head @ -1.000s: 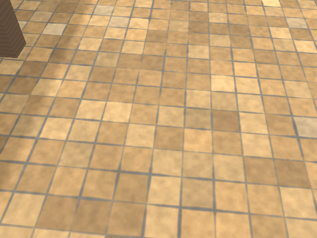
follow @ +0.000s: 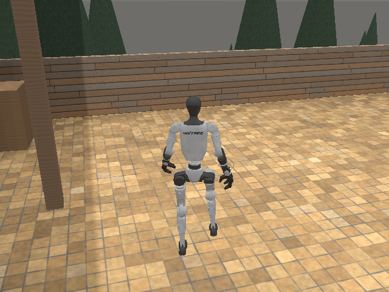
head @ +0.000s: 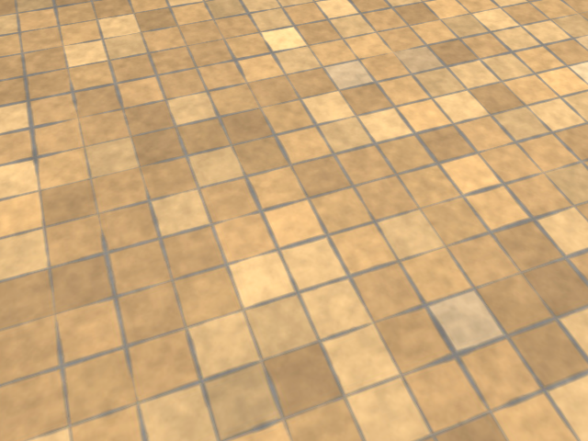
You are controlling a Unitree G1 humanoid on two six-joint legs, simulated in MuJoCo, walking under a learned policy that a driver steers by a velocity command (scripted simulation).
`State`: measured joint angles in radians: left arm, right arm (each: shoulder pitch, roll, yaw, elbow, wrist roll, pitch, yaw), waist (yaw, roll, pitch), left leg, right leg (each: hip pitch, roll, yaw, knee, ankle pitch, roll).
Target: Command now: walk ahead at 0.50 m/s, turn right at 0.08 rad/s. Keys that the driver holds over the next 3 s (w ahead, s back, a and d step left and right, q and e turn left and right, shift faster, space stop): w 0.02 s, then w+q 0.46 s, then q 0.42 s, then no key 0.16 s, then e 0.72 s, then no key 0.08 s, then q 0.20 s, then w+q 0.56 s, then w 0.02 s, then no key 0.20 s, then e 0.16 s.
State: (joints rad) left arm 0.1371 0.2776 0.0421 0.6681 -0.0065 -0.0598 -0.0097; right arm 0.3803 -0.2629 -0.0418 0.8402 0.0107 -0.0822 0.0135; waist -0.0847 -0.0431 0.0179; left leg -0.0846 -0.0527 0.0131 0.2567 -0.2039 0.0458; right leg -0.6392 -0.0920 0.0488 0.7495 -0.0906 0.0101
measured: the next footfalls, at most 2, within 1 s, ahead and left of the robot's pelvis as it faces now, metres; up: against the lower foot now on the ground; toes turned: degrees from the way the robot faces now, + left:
right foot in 0.18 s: +0.27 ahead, -0.15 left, +0.00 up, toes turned +2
left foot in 0.68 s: +0.49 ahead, +0.15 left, +0.00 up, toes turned +21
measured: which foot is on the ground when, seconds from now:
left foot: down 0.00-0.18, up 0.20-0.66, down 0.68-1.00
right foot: up 0.00-0.16, down 0.18-0.66, up 0.68-1.00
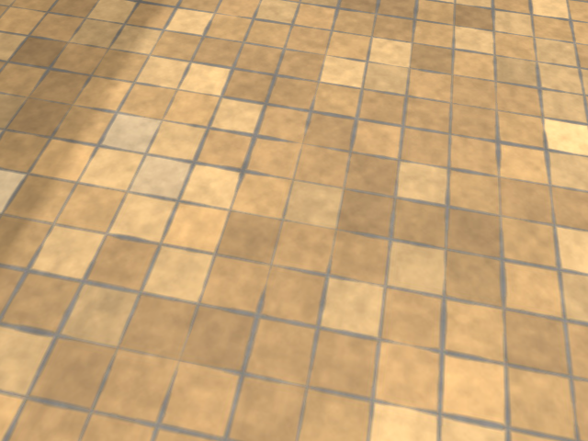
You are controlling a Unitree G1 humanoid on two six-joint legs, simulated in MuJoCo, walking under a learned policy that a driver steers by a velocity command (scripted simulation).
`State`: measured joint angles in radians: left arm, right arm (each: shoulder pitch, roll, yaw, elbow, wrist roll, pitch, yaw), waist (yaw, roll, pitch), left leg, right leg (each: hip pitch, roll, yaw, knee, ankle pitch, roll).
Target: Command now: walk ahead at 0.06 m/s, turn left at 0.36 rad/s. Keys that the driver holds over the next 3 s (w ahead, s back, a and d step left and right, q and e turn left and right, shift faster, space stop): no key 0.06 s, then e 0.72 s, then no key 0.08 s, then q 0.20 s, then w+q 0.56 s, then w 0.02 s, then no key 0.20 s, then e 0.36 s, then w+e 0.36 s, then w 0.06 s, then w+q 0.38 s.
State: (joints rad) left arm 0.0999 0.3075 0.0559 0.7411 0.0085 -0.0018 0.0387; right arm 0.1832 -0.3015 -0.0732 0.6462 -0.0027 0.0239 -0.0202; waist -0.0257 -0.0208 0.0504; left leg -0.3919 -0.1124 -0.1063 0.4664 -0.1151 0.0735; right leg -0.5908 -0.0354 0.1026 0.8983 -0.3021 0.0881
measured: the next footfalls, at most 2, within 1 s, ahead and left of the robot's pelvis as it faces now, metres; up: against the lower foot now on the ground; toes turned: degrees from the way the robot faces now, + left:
right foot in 0.14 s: +0.10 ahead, -0.16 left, +0.00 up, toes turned +4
right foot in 0.74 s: +0.06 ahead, -0.20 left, +0.00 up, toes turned -18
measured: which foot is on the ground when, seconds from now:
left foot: down 0.00-0.74, up 0.76-1.00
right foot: up 0.00-0.12, down 0.14-0.46, up 0.48-0.72, down 0.74-1.00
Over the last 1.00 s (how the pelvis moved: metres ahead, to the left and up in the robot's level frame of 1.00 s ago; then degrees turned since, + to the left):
0.42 0.03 -0.01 29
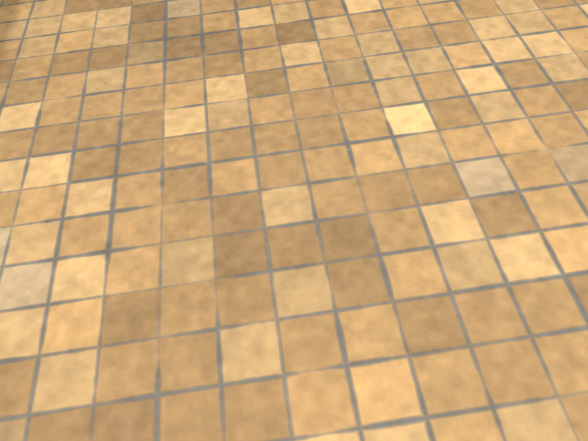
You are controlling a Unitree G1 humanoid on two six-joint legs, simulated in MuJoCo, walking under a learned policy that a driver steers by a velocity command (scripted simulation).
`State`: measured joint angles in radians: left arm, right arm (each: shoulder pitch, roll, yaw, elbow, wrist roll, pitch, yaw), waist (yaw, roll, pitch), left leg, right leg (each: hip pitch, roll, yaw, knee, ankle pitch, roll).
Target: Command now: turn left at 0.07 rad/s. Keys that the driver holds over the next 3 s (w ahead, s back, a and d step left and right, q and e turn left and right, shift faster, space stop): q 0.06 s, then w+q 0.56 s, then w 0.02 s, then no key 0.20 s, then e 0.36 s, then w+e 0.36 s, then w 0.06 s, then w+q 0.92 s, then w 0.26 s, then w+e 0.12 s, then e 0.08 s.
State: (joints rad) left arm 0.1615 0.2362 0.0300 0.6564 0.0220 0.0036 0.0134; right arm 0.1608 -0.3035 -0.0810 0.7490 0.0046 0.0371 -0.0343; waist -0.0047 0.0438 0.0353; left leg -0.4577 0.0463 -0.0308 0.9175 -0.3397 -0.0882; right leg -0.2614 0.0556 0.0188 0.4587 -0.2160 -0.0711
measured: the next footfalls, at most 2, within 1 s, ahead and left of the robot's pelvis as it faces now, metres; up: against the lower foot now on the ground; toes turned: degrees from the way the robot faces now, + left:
left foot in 0.30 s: +0.02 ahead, +0.13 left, +0.00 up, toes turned +11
right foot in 0.70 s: +0.42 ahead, +0.02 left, +0.00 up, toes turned +24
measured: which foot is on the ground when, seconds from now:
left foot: up 0.00-0.28, down 0.30-0.72, up 0.74-1.00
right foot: down 0.00-0.30, up 0.32-0.68, down 0.70-1.00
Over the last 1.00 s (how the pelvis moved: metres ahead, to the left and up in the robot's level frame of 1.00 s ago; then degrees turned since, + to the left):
0.04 -0.11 0.01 -20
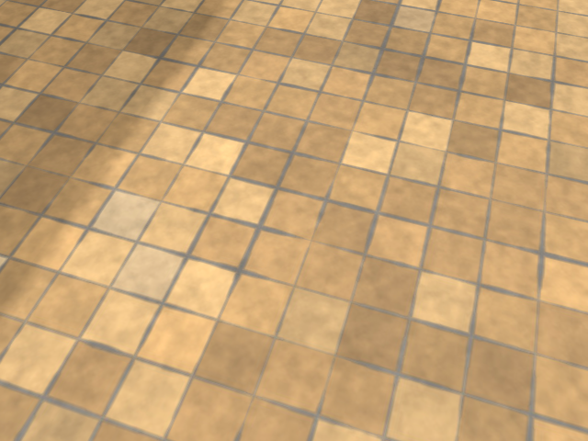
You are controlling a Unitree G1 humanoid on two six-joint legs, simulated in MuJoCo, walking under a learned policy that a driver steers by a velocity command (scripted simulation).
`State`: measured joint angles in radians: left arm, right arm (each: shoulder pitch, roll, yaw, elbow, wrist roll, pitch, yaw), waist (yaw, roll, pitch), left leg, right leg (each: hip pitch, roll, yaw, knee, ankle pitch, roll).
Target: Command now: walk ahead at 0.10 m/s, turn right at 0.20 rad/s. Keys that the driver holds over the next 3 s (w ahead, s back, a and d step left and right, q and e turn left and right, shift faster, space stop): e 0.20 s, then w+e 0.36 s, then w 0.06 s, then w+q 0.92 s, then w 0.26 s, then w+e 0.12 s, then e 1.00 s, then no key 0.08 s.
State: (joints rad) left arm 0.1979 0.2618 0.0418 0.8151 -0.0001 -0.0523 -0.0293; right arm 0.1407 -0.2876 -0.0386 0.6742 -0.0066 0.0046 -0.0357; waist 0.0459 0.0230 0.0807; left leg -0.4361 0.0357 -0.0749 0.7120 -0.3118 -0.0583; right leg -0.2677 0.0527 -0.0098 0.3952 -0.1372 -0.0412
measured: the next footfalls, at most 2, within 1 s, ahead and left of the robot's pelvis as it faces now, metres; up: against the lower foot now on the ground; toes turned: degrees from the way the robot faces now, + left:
left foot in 0.08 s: +0.12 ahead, +0.13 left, +0.00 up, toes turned -5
right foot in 0.44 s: +0.08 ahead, -0.13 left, +0.00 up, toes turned -17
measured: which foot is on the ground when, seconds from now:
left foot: up 0.00-0.06, down 0.08-0.42, up 0.44-0.88, down 0.90-1.00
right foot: down 0.00-0.10, up 0.12-0.42, down 0.44-0.92, up 0.94-1.00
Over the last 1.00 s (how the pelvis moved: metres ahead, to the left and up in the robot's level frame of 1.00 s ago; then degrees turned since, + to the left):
0.30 0.08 0.00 23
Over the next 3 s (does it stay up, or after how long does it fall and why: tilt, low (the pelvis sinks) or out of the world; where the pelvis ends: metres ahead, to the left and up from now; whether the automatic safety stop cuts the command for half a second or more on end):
stays up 1.05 -0.10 0.00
